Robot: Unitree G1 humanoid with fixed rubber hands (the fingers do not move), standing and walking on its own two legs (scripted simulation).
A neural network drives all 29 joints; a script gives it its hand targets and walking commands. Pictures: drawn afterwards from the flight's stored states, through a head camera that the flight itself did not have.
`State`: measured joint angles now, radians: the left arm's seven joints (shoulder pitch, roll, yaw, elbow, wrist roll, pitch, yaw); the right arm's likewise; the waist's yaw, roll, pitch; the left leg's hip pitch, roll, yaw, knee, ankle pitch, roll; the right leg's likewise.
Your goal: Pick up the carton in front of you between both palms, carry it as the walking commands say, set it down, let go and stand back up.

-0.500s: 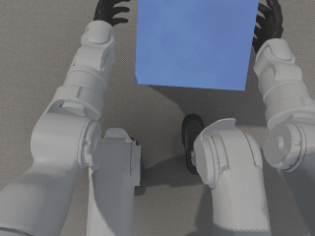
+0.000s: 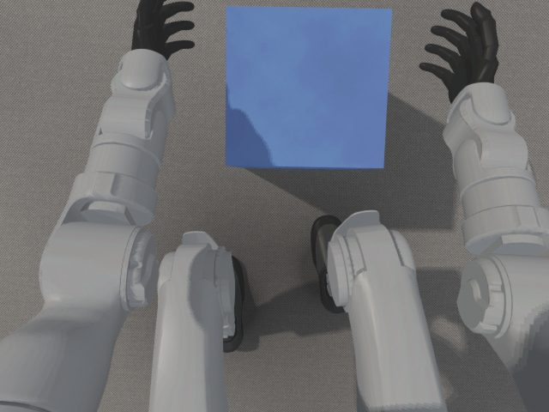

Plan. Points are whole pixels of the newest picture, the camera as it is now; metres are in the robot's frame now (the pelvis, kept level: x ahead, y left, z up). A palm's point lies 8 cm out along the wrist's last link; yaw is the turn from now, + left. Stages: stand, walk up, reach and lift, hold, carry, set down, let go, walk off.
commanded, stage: set down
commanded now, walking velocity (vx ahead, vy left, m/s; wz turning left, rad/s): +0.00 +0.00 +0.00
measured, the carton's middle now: (300, 107) +0.49 -0.08 -0.30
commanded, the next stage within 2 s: let go in 0.72 s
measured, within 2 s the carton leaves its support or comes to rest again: neither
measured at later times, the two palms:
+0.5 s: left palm out of the picture +0.55 +0.11 +0.02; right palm out of the picture +0.47 -0.28 +0.02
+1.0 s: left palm out of the picture +0.49 +0.14 +0.14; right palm out of the picture +0.42 -0.27 +0.14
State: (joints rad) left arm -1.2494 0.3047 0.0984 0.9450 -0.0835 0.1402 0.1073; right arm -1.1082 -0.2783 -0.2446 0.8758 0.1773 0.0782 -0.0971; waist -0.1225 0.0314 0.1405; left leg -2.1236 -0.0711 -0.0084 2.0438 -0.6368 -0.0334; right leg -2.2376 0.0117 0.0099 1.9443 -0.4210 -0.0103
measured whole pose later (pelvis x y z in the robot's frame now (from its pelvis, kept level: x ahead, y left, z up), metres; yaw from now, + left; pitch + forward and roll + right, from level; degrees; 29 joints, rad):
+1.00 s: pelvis +0.07 -0.02 +0.26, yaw +0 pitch +38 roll +2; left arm -0.65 0.14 0.22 0.68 0.11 0.11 0.07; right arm -0.53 -0.18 -0.26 0.62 -0.06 0.09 0.07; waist -0.08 0.01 -0.08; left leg -1.27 -0.05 -0.06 1.00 -0.39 -0.04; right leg -1.37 0.03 0.02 0.97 -0.27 -0.03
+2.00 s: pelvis +0.13 +0.01 +0.35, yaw -3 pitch -4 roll -1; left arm 0.23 0.21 0.02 0.45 0.00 0.10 -0.04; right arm 0.23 -0.22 -0.04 0.36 -0.03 0.21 0.03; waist 0.00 0.02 0.09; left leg -0.05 -0.02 -0.05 0.46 -0.34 0.01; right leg -0.15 0.04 0.04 0.46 -0.23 0.00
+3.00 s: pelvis +0.14 -0.03 +0.35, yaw +0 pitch -1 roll +0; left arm 0.10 0.35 0.04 0.97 0.03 0.00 0.01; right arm 0.20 -0.37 0.00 0.84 -0.03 -0.01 -0.03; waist 0.01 0.02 0.03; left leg -0.09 0.01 -0.09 0.40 -0.30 -0.04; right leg -0.19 0.05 -0.02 0.44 -0.23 -0.05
